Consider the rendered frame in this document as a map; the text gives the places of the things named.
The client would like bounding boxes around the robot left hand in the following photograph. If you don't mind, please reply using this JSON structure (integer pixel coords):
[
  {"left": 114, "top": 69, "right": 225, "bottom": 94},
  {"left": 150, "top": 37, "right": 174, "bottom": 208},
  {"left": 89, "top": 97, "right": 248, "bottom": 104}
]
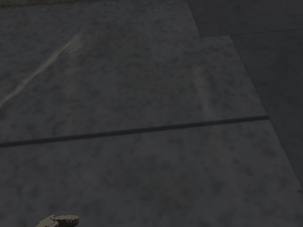
[{"left": 35, "top": 215, "right": 80, "bottom": 227}]

